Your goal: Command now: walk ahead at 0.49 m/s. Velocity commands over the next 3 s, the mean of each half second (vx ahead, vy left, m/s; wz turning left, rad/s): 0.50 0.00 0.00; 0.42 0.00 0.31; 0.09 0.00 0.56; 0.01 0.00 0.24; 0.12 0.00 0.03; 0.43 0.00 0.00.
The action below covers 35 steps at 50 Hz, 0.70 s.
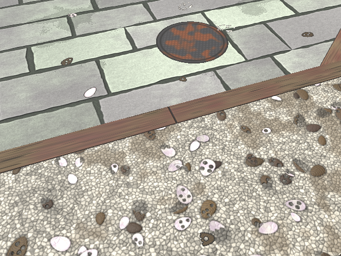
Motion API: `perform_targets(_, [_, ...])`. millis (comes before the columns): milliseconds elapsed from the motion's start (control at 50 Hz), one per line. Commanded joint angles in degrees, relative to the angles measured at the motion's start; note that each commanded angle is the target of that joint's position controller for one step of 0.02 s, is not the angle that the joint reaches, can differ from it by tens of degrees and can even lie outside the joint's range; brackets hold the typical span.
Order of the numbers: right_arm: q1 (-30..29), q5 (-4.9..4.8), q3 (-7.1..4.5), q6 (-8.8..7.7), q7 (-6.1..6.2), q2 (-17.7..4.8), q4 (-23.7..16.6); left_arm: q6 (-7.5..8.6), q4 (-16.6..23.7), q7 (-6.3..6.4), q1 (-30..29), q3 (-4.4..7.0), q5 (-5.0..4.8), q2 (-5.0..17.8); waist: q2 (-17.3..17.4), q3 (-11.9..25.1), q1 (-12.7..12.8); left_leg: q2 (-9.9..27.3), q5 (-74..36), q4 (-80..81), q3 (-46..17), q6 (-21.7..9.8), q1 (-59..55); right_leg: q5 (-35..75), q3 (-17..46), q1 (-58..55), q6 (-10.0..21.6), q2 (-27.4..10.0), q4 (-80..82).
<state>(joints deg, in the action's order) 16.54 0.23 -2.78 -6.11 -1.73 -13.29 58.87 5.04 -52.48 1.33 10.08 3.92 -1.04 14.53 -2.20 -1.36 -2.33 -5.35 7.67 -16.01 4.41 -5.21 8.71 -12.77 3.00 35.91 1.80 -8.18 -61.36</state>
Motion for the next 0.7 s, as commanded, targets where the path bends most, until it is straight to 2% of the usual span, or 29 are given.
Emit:
perform_targets(20, [-2.2, -0.05, -1.21, -0.78, 1.4, -8.1, -3.6, -0.18, 2.8, 0.09, 0.6, 0.74, 0.67, 2.9, 4.4, -2.2, 2.2, 16.7, -4.5, 11.4, -12.8, -9.2, 3.7, 9.3, 0.4, 2.8, -1.7, -2.1, 8.5])
perform_targets(100, [2.6, -0.82, -1.29, -0.21, 1.94, -9.1, -2.7, 0.35, 4.9, -0.87, -7.9, -0.06, 0.37, 1.5, 4.6, -2.3, -0.7, 14.9, -7.0, 10.3, -8.5, -6.7, 0.3, 18.6, -2.3, 0.3, -1.8, 1.0, 23.1])
perform_targets(160, [6.2, -1.25, -1.43, 0.39, 1.93, -9.5, -1.4, 0.55, 6.7, -1.88, -13.2, -0.55, -0.18, 1.7, 4.9, -3.3, -2.5, 16.7, -6.5, 8.1, -8.6, -6.6, -5.0, 17.2, -3.0, 0.7, -1.6, 2.2, 28.2])
perform_targets(200, [7.4, -1.33, -1.69, 1.02, 2.05, -9.8, -0.7, 0.91, 8.0, -2.69, -15.2, -0.6, -0.36, 2.4, 5.2, -3.7, -2.5, 18.9, -7.7, 5.6, -9.4, -6.2, -9.3, 13.6, -2.7, 1.5, -0.5, 2.8, 30.6])
perform_targets(240, [6.7, -1.39, -2.11, 1.63, 2.24, -10.7, -0.7, 1.33, 8.3, -3.25, -13.5, -0.18, -0.46, 3.9, 6.4, -2.5, -0.5, 20.5, -13.1, 2.3, -10.0, -5.1, -11.9, 9.3, -3.1, -2.0, 1.1, 3.8, 32.5])
perform_targets(260, [5.3, -1.38, -2.24, 1.92, 2.28, -11.2, -1.1, 1.52, 7.5, -3.32, -9.8, 0.47, -0.43, 5.4, 7.1, -0.3, 2.0, 20.0, -21.5, -1.8, -9.1, -4.3, -12.0, 8.0, -4.4, -7.9, 2.2, 5.4, 33.5])
perform_targets(280, [4.1, -1.23, -1.91, 2.22, 2.25, -10.4, -1.6, 1.58, 4.9, -3.12, -1.6, 1.78, -0.28, 7.6, 6.5, 4.6, 6.2, 17.3, -29.8, -11.3, -6.8, -2.9, -10.4, 8.6, -5.8, -18.8, 3.8, 7.2, 34.6])
perform_targets(300, [3.8, -0.49, -0.96, 2.19, 2.24, -8.3, -2.9, 1.58, 2.0, -2.61, 9.9, 3.24, 0.36, 11.7, 3.3, 13.1, 10.3, 14.0, -23.7, -26.9, -4.0, -0.9, -1.0, 10.3, 0.7, -36.3, 7.3, 1.2, 32.4])
perform_targets(320, [9.9, -0.41, 0.98, 1.05, 1.77, -1.7, -3.8, 1.1, 0.4, -2.55, 16.6, 4.6, 1.24, 17.3, -10.8, 21.0, 8.4, 3.8, 2.6, -49.4, -1.1, 3.6, 23.1, 0.8, 26.8, -57.9, 16.1, -12.8, 36.7])
perform_targets(340, [9.1, -1.28, 0.59, -0.42, 1.48, -4.2, -2.9, 1.06, 0.5, -2.81, 16.6, 3.05, 0.99, 12.6, -11.3, 23.7, 9.0, 3.1, 24.5, -58.0, -10.0, 2.9, 30.6, -2.8, 39.0, -59.6, 17.2, -15.0, 43.7])
perform_targets(360, [4.3, -2.78, -0.66, -1.22, 1.22, -8.7, -4.3, 1.16, 1.3, -2.81, 11.3, 1.93, 0.58, 9.3, -8.3, 15.0, 8.0, 6.6, 21.6, -61.2, -10.6, 1.7, 35.5, -2.5, 30.4, -52.8, 14.1, -13.0, 44.1])
perform_targets(380, [0.9, -2.92, -0.72, -1.45, 1.42, -9.0, -5.1, 1.14, 2.6, -2.8, 6.1, 1.22, 0.61, 7.3, -4.2, 9.8, 6.4, 9.7, 16.2, -59.3, -8.9, 1.4, 34.5, 2.1, 22.0, -44.1, 12.3, -10.6, 45.2])
perform_targets(400, [-0.9, -2.17, -1.01, -1.19, 1.82, -8.4, -5.4, 1.17, 3.1, -3.05, 2.6, 0.76, 0.98, 5.9, -1.5, 6.0, 4.7, 11.7, 12.2, -55.4, -8.1, 1.6, 32.3, 6.1, 16.7, -36.3, 11.3, -8.3, 47.3])
perform_targets(420, [-0.4, -1.63, -1.4, -0.36, 2.09, -7.7, -5.1, 1.39, 3.1, -3.24, 0.9, 0.26, 1.38, 4.3, -2.0, 4.3, 2.8, 13.4, 9.5, -52.3, -8.4, 1.7, 28.7, 8.5, 12.6, -31.2, 10.3, -6.1, 49.3])
perform_targets(460, [1.4, -1.36, -1.21, 1.14, 2.17, -5.1, -4.7, 1.7, 2.1, -3.4, 1.7, 0.3, 1.42, 4.4, -2.6, 3.5, 1.3, 14.0, 7.2, -49.3, -7.8, 2.3, 25.1, 11.3, 9.1, -26.8, 10.9, -4.8, 52.0])
perform_targets(500, [-0.8, -1.05, -1.39, 1.78, 2.36, -5.1, -5.6, 1.9, 1.0, -2.81, 3.6, 0.7, 1.35, 6.1, -1.8, 1.8, 1.1, 14.3, 3.5, -45.1, -7.5, 3.3, 27.7, 13.9, 6.6, -26.1, 11.6, -4.6, 53.8])
perform_targets(540, [-5.4, -0.63, -1.59, 1.85, 2.41, -5.4, -7.3, 1.69, 0.1, -2.04, 5.7, 0.88, 1.29, 6.9, -0.9, 0.4, 2.0, 14.4, -1.9, -38.7, -7.5, 4.3, 31.7, 15.0, 5.4, -27.8, 11.6, -4.7, 54.8])
perform_targets(620, [-11.4, -1.17, -1.18, 1.62, 1.47, -4.1, -8.9, 1.39, -0.8, -0.99, 7.7, 0.9, 1.33, 7.5, -1.6, -1.1, 3.8, 12.8, -12.9, -26.6, -6.3, 4.2, 31.1, 13.5, -1.1, -29.5, 9.2, -3.4, 56.2])
perform_targets(700, [-17.5, -1.6, -0.65, 1.67, 0.39, -3.6, -11.4, 1.07, -2.7, -0.61, 11.3, 1.09, 1.12, 7.7, -0.7, -3.5, 6.0, 11.1, -13.6, -20.5, -5.8, 2.9, 32.5, 14.2, -5.0, -35.7, 8.3, -5.5, 55.9])
